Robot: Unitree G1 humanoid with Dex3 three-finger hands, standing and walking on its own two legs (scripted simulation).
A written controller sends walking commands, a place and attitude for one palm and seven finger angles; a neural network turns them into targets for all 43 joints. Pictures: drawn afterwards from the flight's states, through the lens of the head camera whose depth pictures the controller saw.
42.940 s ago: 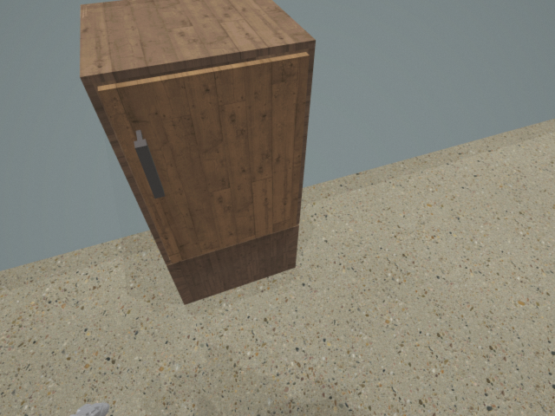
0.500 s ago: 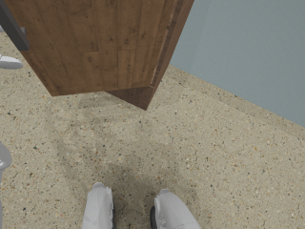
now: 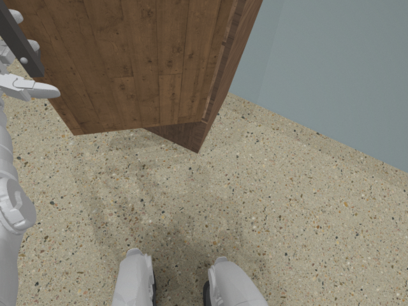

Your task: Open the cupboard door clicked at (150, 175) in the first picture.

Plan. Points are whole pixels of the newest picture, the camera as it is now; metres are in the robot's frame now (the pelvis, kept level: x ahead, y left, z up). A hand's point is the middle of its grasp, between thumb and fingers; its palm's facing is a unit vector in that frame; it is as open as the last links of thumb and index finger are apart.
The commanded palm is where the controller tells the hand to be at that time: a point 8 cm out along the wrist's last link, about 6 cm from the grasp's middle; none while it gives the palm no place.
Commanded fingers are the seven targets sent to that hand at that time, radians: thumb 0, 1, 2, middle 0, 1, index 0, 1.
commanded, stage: slide the fingers in behind the handle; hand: left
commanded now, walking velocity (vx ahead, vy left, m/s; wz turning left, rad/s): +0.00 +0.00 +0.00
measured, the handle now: (18, 32) +0.59 +0.29 +0.08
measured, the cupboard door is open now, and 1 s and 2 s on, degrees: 36 37 55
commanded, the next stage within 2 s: close the thumb around the handle in 0.50 s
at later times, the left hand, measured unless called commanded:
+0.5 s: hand (31, 59) +0.53 +0.26 +0.08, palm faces +0.15 -0.99 +0.00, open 14.0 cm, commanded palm +0.51 +0.28 +0.08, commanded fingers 0.00 -0.50 0.30 -0.30 -1.20 -0.30 -1.20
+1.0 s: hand (31, 60) +0.53 +0.26 +0.08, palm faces +0.16 -0.99 +0.00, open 9.6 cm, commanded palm +0.51 +0.28 +0.08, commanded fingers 0.00 0.68 0.80 -0.38 -1.33 -0.38 -1.33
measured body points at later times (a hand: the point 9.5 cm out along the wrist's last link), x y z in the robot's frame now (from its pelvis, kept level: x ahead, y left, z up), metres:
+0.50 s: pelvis +0.00 +0.00 +0.00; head +0.16 +0.03 +0.42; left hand +0.52 +0.31 +0.09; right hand -0.01 -0.27 -0.10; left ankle +0.06 +0.12 -0.63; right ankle -0.02 -0.13 -0.63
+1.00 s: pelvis +0.00 -0.01 +0.00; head +0.16 +0.03 +0.43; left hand +0.51 +0.31 +0.09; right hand +0.01 -0.27 -0.10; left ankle +0.06 +0.12 -0.63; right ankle -0.02 -0.13 -0.63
